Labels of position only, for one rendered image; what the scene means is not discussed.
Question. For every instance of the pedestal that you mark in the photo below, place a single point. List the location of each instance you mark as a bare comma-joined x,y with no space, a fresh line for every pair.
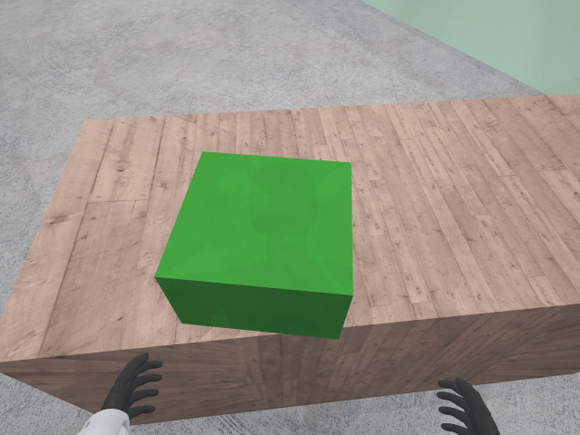
466,258

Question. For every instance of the left robot hand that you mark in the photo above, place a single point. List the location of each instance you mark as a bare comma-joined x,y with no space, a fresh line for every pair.
122,394

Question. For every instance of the right robot hand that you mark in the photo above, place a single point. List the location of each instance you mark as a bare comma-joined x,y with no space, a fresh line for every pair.
476,417

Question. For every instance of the robot left forearm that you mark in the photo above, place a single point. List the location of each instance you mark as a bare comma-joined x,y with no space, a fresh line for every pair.
107,422

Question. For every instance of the carton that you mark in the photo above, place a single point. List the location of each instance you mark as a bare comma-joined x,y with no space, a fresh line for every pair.
263,244

